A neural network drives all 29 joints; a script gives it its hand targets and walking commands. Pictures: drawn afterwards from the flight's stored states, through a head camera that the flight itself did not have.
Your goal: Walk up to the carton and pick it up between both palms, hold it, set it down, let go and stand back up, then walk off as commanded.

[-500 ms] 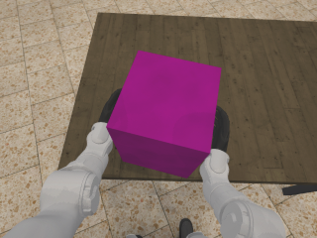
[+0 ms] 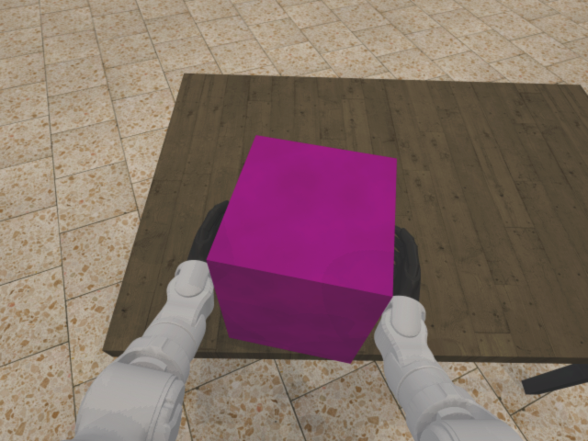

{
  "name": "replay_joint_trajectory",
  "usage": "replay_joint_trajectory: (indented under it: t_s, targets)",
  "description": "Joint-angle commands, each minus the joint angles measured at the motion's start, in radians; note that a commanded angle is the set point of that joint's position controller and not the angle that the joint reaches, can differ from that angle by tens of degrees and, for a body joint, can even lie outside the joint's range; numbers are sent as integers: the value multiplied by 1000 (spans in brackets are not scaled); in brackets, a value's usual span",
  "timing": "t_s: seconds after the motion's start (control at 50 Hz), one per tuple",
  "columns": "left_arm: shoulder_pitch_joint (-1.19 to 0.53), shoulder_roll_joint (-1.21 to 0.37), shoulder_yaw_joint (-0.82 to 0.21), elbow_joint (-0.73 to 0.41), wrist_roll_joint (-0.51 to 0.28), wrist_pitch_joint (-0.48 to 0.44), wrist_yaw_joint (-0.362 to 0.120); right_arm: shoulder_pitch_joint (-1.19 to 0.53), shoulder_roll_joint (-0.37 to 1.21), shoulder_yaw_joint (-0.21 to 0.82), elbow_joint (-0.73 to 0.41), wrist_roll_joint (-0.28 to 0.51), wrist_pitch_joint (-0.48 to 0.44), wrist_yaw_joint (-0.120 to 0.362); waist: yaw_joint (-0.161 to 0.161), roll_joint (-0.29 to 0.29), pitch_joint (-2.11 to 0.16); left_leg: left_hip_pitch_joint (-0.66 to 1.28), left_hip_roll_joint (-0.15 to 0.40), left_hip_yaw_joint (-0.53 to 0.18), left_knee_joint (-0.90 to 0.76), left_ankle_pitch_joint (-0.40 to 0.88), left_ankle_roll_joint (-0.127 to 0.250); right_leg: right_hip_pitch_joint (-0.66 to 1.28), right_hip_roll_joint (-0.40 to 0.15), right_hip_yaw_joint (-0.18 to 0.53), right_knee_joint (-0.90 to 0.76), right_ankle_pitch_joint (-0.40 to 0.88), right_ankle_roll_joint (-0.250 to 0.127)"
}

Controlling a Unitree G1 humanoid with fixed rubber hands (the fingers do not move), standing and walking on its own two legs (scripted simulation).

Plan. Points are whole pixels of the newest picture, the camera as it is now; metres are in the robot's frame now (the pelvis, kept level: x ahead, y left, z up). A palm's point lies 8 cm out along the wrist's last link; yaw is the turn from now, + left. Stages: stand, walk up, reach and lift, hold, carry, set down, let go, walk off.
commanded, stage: reach and lift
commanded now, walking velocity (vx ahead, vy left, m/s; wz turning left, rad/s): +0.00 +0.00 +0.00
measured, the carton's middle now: (305, 255) +0.40 -0.02 -0.02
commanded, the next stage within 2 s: none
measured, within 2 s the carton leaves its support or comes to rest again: neither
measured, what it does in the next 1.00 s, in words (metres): stands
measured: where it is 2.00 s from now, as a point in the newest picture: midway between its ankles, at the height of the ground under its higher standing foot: outside the picture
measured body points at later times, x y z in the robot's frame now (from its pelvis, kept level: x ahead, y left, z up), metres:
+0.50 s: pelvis -0.01 +0.01 +0.02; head -0.03 +0.02 +0.47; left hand +0.42 +0.13 +0.16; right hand +0.37 -0.16 +0.13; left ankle -0.04 +0.11 -0.72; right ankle +0.03 -0.15 -0.72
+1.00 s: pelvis -0.01 -0.01 +0.03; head -0.03 +0.01 +0.48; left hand +0.38 +0.13 +0.15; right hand +0.37 -0.16 +0.14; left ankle -0.04 +0.11 -0.72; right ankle +0.03 -0.15 -0.72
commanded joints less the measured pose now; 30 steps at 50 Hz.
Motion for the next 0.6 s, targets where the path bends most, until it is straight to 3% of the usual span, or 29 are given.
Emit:
replay_joint_trajectory:
  t_s: [0.0,0.04,0.06,0.08,0.1,0.12,0.16,0.22,0.24,0.28,0.3,0.32,0.34,0.36,0.38,0.4,0.42,0.46,0.48,0.54,0.58]
  targets:
    - [-593,-694,-348,-518,33,-31,-111,-582,705,524,-382,-77,97,182,-37,131,-835,420,-88,-38,-28,740,-71,536,75,58,76,593,-22]
    - [-633,-688,-360,-558,28,13,-103,-659,708,557,-505,-71,166,188,-8,107,-782,399,-89,-40,-61,644,-61,553,73,55,49,481,-19]
    - [-595,-696,-391,-661,-4,26,-102,-621,727,608,-592,-40,194,188,4,91,-787,379,-87,-41,-62,638,-53,595,67,66,68,527,-17]
    - [-619,-716,-413,-655,-10,46,-101,-667,712,598,-649,-42,219,187,-13,80,-794,370,-88,-44,-79,605,-51,590,72,58,53,486,-15]
    - [-627,-712,-420,-655,-15,66,-99,-650,704,596,-662,-44,252,183,-10,90,-756,377,-83,-38,-91,592,-52,591,64,60,42,457,-17]
    - [-614,-735,-447,-668,-36,91,-93,-701,702,633,-784,-13,279,192,-9,67,-748,388,-82,-52,-100,578,-49,615,65,64,41,445,-16]
    - [-686,-716,-408,-682,-11,146,-95,-694,674,581,-706,-21,356,188,-12,54,-637,397,-79,-45,-166,455,-37,621,58,64,-4,331,-18]
    - [-806,-714,-323,-576,24,213,-109,-761,676,491,-625,-57,436,186,-14,16,-492,374,-88,-16,-229,293,-18,632,38,64,-49,191,-19]
    - [-778,-710,-285,-499,46,241,-120,-788,671,477,-625,-62,447,182,-6,-8,-470,355,-93,-9,-231,288,-9,653,31,86,-55,217,-25]
    - [-823,-746,-276,-548,33,267,-115,-801,701,468,-609,-36,463,190,6,-13,-525,424,-78,-16,-237,379,-23,691,46,75,-57,256,-27]
    - [-829,-729,-212,-529,52,283,-117,-785,683,444,-566,-38,479,190,8,-21,-495,437,-81,-15,-250,368,-14,728,41,76,-69,253,-20]
    - [-822,-751,-209,-514,61,303,-121,-809,658,399,-563,-34,477,190,-20,-2,-472,480,-80,-25,-249,417,-35,722,47,62,-81,275,-23]
    - [-778,-770,-167,-402,86,329,-129,-847,628,354,-545,-54,476,196,-12,-3,-427,468,-76,-20,-275,355,-34,703,43,60,-108,212,-28]
    - [-708,-752,-109,-337,122,359,-138,-853,619,347,-537,-49,491,197,9,-30,-346,484,-71,-14,-286,384,-22,734,41,64,-121,241,-25]
    - [-691,-735,-51,-289,165,389,-150,-827,577,295,-464,-75,499,200,-1,-47,-272,516,-70,-12,-312,356,-23,736,41,52,-145,218,-26]
    - [-659,-741,-11,-296,194,398,-158,-804,579,293,-445,-70,497,200,9,-58,-220,544,-64,-6,-323,398,-29,768,44,58,-154,254,-28]
    - [-720,-757,9,-342,209,406,-169,-806,572,234,-389,-80,495,207,-1,-37,-212,566,-65,-8,-336,390,-43,768,42,51,-168,212,-27]
    - [-728,-773,-22,-325,195,438,-175,-895,591,239,-455,-75,469,224,30,-24,-255,578,-59,-2,-335,437,-62,780,47,39,-167,242,-27]
    - [-700,-793,6,-333,215,443,-176,-910,586,246,-461,-67,457,227,30,-51,-253,599,-61,-7,-329,476,-62,807,48,39,-174,250,-29]
    - [-694,-823,-46,-375,215,465,-170,-955,566,264,-495,-65,429,240,40,-15,-290,667,-68,0,-305,560,-91,807,57,22,-176,273,-37]
    - [-682,-825,-33,-427,221,469,-171,-937,575,281,-508,-67,442,250,40,-48,-265,645,-80,9,-326,519,-82,847,57,20,-186,257,-28]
